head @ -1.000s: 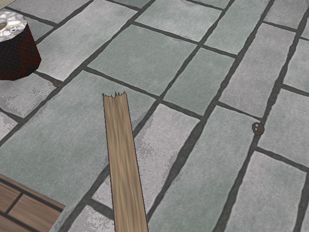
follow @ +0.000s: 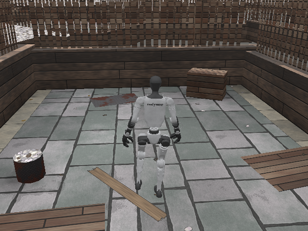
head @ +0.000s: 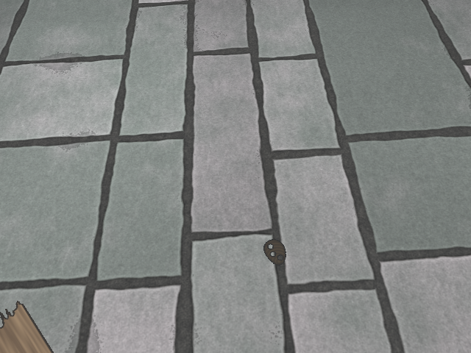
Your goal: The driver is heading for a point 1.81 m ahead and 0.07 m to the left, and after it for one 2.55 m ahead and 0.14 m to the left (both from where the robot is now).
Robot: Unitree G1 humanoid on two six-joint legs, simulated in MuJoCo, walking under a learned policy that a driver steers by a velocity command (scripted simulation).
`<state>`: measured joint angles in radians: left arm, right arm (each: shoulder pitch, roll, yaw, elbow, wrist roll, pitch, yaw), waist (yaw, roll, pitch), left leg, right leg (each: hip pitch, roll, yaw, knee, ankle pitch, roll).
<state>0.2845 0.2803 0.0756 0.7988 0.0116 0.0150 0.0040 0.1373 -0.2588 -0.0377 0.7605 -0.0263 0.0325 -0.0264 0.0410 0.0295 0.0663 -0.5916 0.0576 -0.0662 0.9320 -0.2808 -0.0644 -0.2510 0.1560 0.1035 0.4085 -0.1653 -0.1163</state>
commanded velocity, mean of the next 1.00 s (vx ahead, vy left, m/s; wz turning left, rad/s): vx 0.02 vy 0.00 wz -0.28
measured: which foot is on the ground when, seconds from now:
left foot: up 0.00-0.18, down 0.20-1.00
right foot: down 0.00-0.20, up 0.22-0.58, down 0.60-1.00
